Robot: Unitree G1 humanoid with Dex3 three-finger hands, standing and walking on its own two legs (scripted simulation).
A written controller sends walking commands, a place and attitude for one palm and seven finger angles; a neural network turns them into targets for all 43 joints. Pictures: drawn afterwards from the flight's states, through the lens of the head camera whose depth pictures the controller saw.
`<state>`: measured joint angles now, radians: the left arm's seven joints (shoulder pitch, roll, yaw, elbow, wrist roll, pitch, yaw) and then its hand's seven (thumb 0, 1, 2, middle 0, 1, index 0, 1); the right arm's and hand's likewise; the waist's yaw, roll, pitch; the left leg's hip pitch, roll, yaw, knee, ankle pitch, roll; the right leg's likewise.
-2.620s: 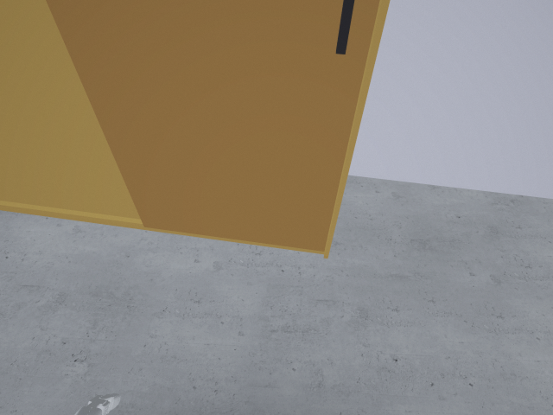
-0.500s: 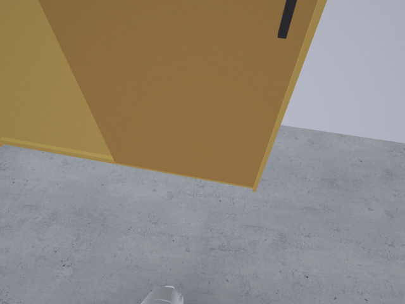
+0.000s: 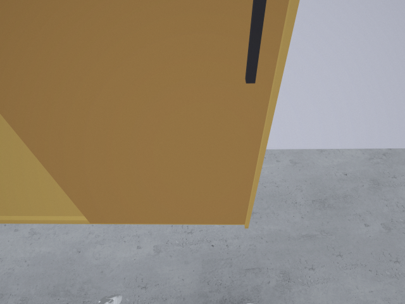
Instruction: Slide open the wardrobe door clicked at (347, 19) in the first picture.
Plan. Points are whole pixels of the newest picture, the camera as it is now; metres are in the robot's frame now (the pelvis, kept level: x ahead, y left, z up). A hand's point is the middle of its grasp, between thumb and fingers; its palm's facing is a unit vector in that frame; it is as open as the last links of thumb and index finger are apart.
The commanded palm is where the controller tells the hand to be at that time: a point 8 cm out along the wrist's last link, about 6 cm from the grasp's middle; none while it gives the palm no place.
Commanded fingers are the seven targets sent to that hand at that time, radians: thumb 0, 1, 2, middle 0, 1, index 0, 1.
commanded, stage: take the last steps up to it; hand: right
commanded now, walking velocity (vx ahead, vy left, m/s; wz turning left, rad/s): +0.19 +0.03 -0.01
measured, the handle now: (254, 35) +0.60 -0.11 +0.25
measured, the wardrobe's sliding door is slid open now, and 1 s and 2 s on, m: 0.00 0.00 0.00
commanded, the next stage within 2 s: come to a stop and stand still in 0.12 s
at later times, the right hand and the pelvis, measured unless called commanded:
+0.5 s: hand out of the picture +0.15 -0.17 -0.17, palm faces -0.02 +0.97 -0.23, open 7.3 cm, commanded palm none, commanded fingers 0.00 -0.90 -0.90 0.20 0.30 0.20 0.30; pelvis +0.10 +0.02 +0.00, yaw +1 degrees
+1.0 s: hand out of the picture +0.08 -0.23 -0.17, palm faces +0.04 +0.99 -0.17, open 7.4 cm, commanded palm none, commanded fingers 0.00 -0.90 -0.90 0.20 0.30 0.20 0.30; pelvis +0.06 -0.04 +0.01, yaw +1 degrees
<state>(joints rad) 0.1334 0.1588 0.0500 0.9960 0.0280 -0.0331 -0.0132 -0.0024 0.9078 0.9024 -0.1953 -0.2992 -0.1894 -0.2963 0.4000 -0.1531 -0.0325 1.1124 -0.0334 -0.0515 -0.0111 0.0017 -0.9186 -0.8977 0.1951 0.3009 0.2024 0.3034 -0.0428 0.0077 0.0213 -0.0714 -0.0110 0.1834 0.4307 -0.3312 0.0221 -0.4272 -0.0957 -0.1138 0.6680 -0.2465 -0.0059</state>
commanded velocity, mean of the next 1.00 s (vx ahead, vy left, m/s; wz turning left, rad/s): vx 0.00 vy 0.01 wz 0.00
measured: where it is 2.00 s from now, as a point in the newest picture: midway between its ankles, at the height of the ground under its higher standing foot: outside the picture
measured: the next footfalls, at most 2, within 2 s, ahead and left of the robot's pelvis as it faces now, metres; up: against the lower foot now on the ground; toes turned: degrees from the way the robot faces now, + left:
right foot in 0.04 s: +0.14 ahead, -0.10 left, +0.00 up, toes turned -8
left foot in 0.44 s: +0.19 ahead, +0.14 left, +0.00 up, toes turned +7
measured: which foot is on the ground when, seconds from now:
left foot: down 0.00-0.04, up 0.06-0.42, down 0.44-0.80, up 0.82-1.00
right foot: up 0.00-0.02, down 0.04-0.48, up 0.50-0.78, down 0.80-1.00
